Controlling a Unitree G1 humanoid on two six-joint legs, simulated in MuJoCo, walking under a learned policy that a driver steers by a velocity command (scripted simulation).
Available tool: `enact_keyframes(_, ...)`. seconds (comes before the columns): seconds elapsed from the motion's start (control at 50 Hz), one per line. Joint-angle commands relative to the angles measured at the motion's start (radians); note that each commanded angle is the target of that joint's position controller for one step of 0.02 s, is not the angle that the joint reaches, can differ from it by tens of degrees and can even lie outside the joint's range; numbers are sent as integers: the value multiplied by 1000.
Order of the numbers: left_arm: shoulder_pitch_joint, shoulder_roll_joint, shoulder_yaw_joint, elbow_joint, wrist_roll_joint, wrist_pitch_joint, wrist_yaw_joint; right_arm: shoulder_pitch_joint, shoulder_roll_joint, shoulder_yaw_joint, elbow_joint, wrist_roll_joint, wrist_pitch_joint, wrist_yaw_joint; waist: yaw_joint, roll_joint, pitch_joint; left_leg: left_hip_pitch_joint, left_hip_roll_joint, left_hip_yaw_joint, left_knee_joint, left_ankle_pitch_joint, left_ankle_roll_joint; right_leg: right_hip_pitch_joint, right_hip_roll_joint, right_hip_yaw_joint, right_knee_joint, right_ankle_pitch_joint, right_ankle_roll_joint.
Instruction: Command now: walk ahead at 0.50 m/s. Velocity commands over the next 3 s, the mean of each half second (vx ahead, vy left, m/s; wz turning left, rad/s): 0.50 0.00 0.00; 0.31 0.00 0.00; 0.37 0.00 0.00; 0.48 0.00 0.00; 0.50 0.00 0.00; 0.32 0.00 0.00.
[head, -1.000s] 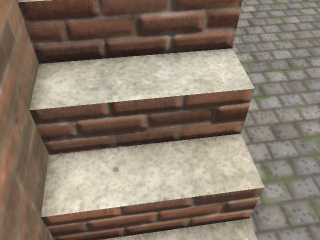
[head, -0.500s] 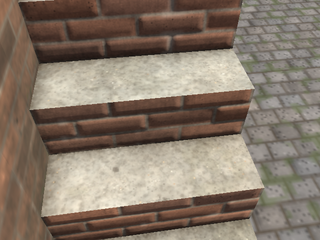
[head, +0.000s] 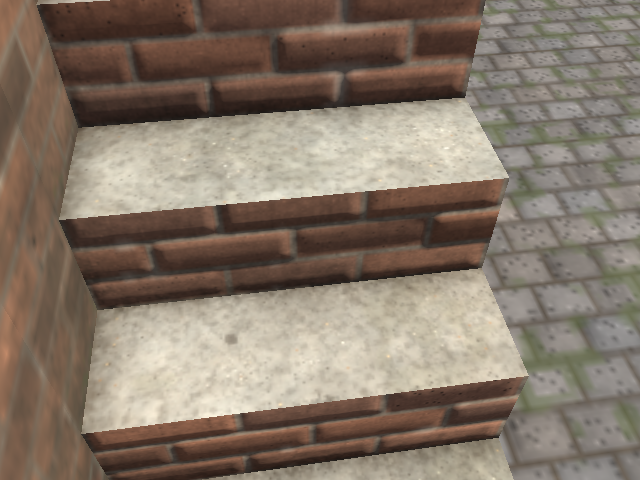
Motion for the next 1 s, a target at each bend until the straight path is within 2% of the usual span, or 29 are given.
enact_keyframes(0.02, -81, 128, 23, -60, 0, -13, 3, -59, -122, -28, -64, 1, -14, -3, 0, 11, -67, -2, 108, -76, -7, 250, -42, 42, -81, 53, 15, 275, -34)
enact_keyframes(0.62, -78, 130, 23, -59, 0, -12, 3, -57, -124, -28, -63, 2, -15, -3, 1, 11, -66, -3, 108, -77, -8, 249, -44, 44, -80, 53, 13, 276, -34)
enact_keyframes(0.72, -33, 143, 33, -35, 1, -5, 2, -10, -140, -37, -44, 4, -11, 3, 0, 12, -62, 3, 109, -67, 17, 318, -41, 43, -76, 44, 40, 319, -38)
enact_keyframes(0.74, -30, 147, 35, -30, 2, -3, -3, -11, -125, -33, -44, 14, -4, 1, -6, 19, -57, 9, 110, -63, 20, 303, -42, 32, -87, 45, 41, 319, -37)
enact_keyframes(0.82, -17, 142, 41, -14, 0, 5, -5, 10, -130, -38, -32, 9, 9, -3, -9, 5, -42, -5, 106, -62, 28, 261, -38, 14, -80, 40, 50, 280, -38)
enact_keyframes(0.96, 19, 143, 50, 15, 0, 17, 2, 48, -125, -45, -12, 9, 15, -6, -9, 8, -23, -38, 102, -60, 41, 209, -35, 1, -73, 39, 67, 234, -41)
enact_keyframes(1.0, 13, 130, 47, 14, -1, 21, 6, 43, -110, -41, -13, 7, 17, -9, -7, 8, -28, -46, 95, -62, 23, 124, -36, 2, -70, 41, 52, 185, -41)
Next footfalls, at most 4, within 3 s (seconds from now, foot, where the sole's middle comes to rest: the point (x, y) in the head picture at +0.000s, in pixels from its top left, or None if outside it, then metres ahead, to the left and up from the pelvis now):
none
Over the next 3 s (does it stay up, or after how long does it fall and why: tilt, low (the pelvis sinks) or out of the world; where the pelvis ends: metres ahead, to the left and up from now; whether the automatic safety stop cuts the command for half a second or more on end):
stays up -0.01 0.00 0.00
